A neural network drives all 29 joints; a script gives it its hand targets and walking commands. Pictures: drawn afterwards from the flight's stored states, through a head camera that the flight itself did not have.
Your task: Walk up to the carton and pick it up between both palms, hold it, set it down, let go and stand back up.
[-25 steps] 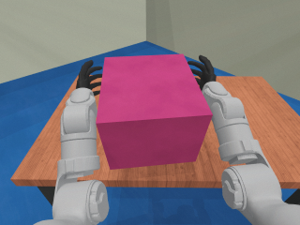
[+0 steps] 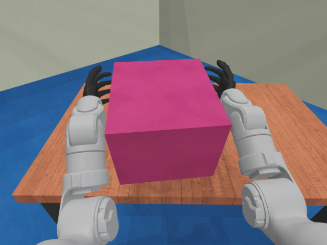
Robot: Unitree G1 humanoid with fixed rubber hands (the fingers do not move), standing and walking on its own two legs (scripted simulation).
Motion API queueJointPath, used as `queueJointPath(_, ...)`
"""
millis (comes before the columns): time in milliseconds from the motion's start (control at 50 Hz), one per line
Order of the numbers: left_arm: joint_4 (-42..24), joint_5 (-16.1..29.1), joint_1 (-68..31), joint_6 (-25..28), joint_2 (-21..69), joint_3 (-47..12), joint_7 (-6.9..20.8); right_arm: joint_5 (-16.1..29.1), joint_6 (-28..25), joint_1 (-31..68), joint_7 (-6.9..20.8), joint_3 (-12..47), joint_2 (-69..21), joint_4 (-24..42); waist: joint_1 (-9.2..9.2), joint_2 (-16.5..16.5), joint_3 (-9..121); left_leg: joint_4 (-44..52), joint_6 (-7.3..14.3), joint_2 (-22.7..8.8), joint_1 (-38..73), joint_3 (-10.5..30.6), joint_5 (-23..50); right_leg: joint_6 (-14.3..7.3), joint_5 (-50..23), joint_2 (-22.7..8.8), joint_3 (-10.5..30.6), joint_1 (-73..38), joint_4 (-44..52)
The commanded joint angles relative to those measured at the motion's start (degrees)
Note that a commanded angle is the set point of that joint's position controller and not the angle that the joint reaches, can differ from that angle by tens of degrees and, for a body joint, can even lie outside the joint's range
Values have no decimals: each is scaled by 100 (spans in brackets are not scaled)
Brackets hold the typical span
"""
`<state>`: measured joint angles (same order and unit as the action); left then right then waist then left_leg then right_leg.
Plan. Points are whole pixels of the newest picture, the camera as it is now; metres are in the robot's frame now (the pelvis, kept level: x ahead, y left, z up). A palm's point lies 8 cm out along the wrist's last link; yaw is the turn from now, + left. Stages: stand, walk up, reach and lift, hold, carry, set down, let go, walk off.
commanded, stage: hold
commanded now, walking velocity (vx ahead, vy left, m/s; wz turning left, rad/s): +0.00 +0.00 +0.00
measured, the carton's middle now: (162, 117) +0.35 +0.01 +0.18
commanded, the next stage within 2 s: set down in 0.10 s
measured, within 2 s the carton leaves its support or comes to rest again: neither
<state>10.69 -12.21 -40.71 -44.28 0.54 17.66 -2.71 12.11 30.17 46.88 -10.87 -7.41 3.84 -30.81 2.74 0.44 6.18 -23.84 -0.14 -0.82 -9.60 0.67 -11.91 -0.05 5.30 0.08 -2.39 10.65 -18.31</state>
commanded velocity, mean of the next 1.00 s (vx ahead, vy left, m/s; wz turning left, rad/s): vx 0.00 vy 0.00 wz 0.00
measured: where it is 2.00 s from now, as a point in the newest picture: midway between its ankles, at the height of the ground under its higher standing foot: outside the picture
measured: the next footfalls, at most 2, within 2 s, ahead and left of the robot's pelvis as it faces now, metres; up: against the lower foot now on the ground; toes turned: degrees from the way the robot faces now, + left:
none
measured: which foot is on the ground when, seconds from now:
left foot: down 0.00-1.00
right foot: down 0.00-1.00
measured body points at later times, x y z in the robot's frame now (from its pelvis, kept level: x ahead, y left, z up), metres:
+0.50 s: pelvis +0.00 +0.00 +0.00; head -0.05 +0.01 +0.45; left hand +0.39 +0.17 +0.23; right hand +0.41 -0.14 +0.22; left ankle +0.01 +0.12 -0.74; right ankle +0.05 -0.12 -0.74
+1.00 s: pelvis +0.01 +0.00 +0.00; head -0.01 +0.01 +0.45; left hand +0.42 +0.16 +0.19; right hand +0.43 -0.15 +0.18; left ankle +0.01 +0.12 -0.74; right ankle +0.05 -0.12 -0.74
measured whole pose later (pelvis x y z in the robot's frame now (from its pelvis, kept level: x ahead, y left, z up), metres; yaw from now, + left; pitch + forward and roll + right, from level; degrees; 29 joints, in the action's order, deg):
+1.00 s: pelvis +0.01 +0.00 +0.00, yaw +0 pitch -2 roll -1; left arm 20.2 -16.7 -41.4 -27.3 1.2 18.7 -2.8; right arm 4.2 5.3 48.6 -4.2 -9.7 3.2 -48.7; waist 2.2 0.4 0.8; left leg -23.8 -0.4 -1.2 -8.6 0.7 -12.9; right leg -0.1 6.2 0.4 -2.4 9.5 -18.0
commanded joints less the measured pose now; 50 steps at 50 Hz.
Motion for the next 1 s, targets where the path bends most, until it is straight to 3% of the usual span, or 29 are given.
queueJointPath(0, -433, 646, -3930, 151, 3098, -2769, 1003, 716, -216, 4484, 486, 2383, -3601, 1614, 226, -269, 1894, 811, -89, 374, -322, 83, 388, 210, -631, 232, 175, -2699, 61)
queueJointPath(40, -573, 768, -3942, 199, 3134, -2886, 971, 784, -210, 4384, 473, 2474, -3672, 1728, 241, -150, 2088, 779, -87, 365, -194, 91, 414, 189, -741, 269, 181, -2677, 60)
queueJointPath(60, -605, 736, -3862, 194, 3192, -2887, 965, 791, -195, 4289, 475, 2447, -3614, 1603, 219, -317, 1988, 757, -133, 357, -166, 89, 561, 162, -726, 283, 187, -2585, 48)
queueJointPath(100, -854, 939, -3910, 59, 3159, -2685, 994, 1124, -139, 4575, 455, 2531, -3604, 1878, 332, -32, 1961, 868, 1, 385, -104, 157, 586, 165, -746, 397, 179, -2792, 128)
queueJointPath(120, -814, 802, -4029, 87, 3125, -2572, 1007, 1105, -121, 4511, 472, 2603, -3671, 1671, 236, -101, 2016, 825, 29, 369, -14, 204, 738, 167, -840, 387, 205, -2884, 103)
queueJointPath(180, -568, 875, -4173, 196, 3233, -2737, 1021, 766, -289, 4558, 467, 2198, -3453, 1473, 417, -377, 1774, 825, -147, 313, -82, 193, 559, 94, -560, 361, 165, -2469, 127)
queueJointPath(260, -340, 682, -4537, 508, 3287, -2546, 1014, 410, -684, 4672, 619, 2040, -3562, 1191, 224, -351, 1992, 861, -122, 293, 96, 162, 263, 56, -146, 279, 97, -2232, 200)
queueJointPath(300, 61, 388, -4417, 696, 3051, -2129, 1087, 57, -982, 4930, 718, 1903, -3751, 1102, -100, -25, 1714, 1002, 53, 346, -134, 16, -139, 119, 342, 202, 19, -2254, 314)
queueJointPath(320, 100, 293, -4528, 803, 3090, -2014, 1104, -211, -1159, 4835, 767, 1641, -3705, 756, -17, -150, 1531, 1055, 33, 338, -180, -20, -320, 89, 512, 185, -19, -2174, 305)
queueJointPath(340, 132, 215, -4551, 963, 3113, -1966, 1144, -355, -1391, 4777, 833, 1505, -3733, 706, -90, -105, 1544, 1079, 51, 294, -121, 17, -351, 88, 592, 142, -44, -2163, 270)
queueJointPath(360, 212, 130, -4576, 1046, 3079, -1857, 1162, -529, -1559, 4609, 918, 1264, -3593, 424, 37, -183, 1347, 1093, 47, 293, -122, -14, -471, 78, 688, 119, -90, -2126, 254)
queueJointPath(400, 544, -62, -4153, 1265, 2999, -1627, 1189, -840, -1924, 4317, 1063, 918, -3458, 1, -130, -144, 1183, 1117, 54, 254, -56, -83, -392, 86, 836, 74, -160, -2104, 276)
queueJointPath(440, 648, -102, -3862, 1386, 2915, -1528, 1181, -917, -2159, 4191, 1166, 854, -3291, -185, -157, -36, 1185, 1084, 41, 281, 50, -127, -90, 124, 648, 106, -225, -2173, 278)
queueJointPath(480, 698, -80, -3782, 1518, 2960, -1517, 1136, -883, -2359, 4210, 1198, 977, -3248, -204, -208, 88, 1338, 1041, 79, 287, 165, -145, 231, 147, 376, 135, -260, -2211, 246)
queueJointPath(520, 672, 112, -3845, 1645, 3129, -1873, 1053, -801, -2562, 4342, 1219, 1039, -3091, -152, -112, -23, 1443, 929, -47, 264, 275, -106, 614, 97, 102, 180, -322, -2238, 213)
queueJointPath(560, 827, 40, -3762, 1703, 3003, -1695, 977, -784, -2656, 4329, 1224, 1117, -3144, -325, -295, -6, 1440, 952, -14, 281, 294, -160, 641, 138, 94, 154, -326, -2253, 243)
queueJointPath(600, 539, 168, -3786, 1814, 3256, -2041, 871, -657, -2798, 4548, 1248, 1401, -3105, 27, -360, 8, 2031, 796, -93, 243, 612, -132, 1146, 95, -246, 243, -363, -2272, 162)
queueJointPath(640, 500, 250, -3661, 1876, 3252, -2155, 802, -595, -2824, 4254, 1226, 1532, -3054, -64, -303, -44, 1938, 678, -142, 242, 607, -115, 1541, 93, -612, 261, -328, -2374, 156)
queueJointPath(660, 605, 226, -3597, 1876, 3224, -2105, 774, -570, -2852, 4245, 1239, 1516, -2999, -141, -314, -28, 1932, 694, -134, 244, 649, -125, 1446, 99, -617, 252, -323, -2267, 160)
queueJointPath(680, 699, 49, -3387, 1849, 3281, -2058, 732, -606, -2823, 4038, 1263, 1399, -2820, -445, -323, -286, 1690, 709, -205, 195, 686, -63, 1589, 41, -478, 282, -363, -2135, 189)
queueJointPath(700, 566, 137, -3307, 1848, 3299, -2121, 735, -569, -2872, 4101, 1288, 1507, -2849, -212, -398, -101, 1921, 685, -169, 173, 879, -99, 1549, 36, -367, 322, -398, -2103, 217)
queueJointPath(720, 607, 191, -3363, 1870, 3338, -2191, 698, -578, -2876, 4034, 1284, 1450, -2775, -327, -274, -148, 1664, 681, -216, 146, 853, -59, 1627, 9, -382, 321, -413, -1987, 261)
queueJointPath(780, 447, 199, -3546, 1958, 3444, -2317, 608, -705, -2976, 4169, 1339, 1333, -2736, -353, -311, -185, 2003, 667, -241, 134, 996, -70, 1562, -29, -255, 308, -424, -1778, 306)
queueJointPath(800, 551, 195, -3271, 1920, 3448, -2302, 580, -628, -2984, 4182, 1356, 1449, -2672, -224, -419, -145, 2007, 580, -261, 83, 1078, -47, 1836, -45, -387, 340, -414, -1780, 280)
queueJointPath(860, 331, 299, -3160, 1966, 3576, -2595, 475, -479, -3062, 4238, 1349, 1647, -2596, 73, -363, -250, 2318, 360, -359, 98, 1349, -19, 2496, -41, -712, 410, -436, -1698, 236)
queueJointPath(880, 402, 288, -3026, 1993, 3605, -2571, 423, -398, -3061, 4200, 1358, 1811, -2691, 25, -521, -230, 2303, 327, -370, 74, 1476, 10, 2654, -55, -744, 425, -404, -1634, 260)
queueJointPath(900, 459, 188, -3115, 1955, 3525, -2510, 431, -513, -3054, 4051, 1362, 1651, -2517, -170, -398, -329, 2183, 328, -393, 83, 1481, -18, 2668, -68, -663, 403, -417, -1544, 297)
queueJointPath(920, 488, 149, -2968, 1975, 3438, -2407, 424, -521, -3037, 4010, 1388, 1686, -2627, -281, -560, -158, 2083, 413, -329, 61, 1350, -71, 2344, -41, -572, 398, -398, -1631, 303)
queueJointPath(980, 595, 96, -3107, 1957, 3379, -2210, 397, -605, -2998, 3944, 1422, 1534, -2540, -481, -545, -199, 1910, 489, -304, 75, 1127, -87, 2057, -70, -476, 389, -378, -1658, 278)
